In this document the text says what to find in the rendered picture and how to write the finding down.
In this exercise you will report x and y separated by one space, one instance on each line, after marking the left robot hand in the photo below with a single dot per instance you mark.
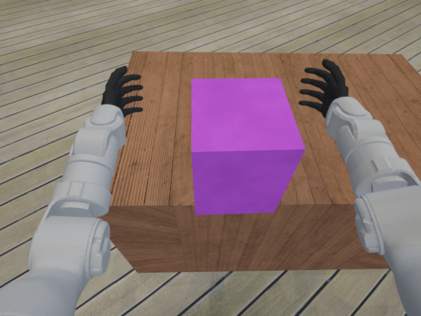
114 91

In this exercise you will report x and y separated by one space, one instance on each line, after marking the left robot forearm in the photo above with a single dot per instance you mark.
86 181

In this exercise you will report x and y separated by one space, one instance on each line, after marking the pedestal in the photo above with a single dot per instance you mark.
152 211

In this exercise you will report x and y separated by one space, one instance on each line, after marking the robot right upper arm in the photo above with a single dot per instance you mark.
389 222

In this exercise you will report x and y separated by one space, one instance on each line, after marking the right robot hand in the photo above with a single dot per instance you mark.
333 88

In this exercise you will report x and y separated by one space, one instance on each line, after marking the right robot forearm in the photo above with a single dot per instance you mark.
372 161

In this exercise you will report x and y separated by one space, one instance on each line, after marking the robot left upper arm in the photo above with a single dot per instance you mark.
66 254

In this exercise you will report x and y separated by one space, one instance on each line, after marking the carton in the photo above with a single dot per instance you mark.
245 145

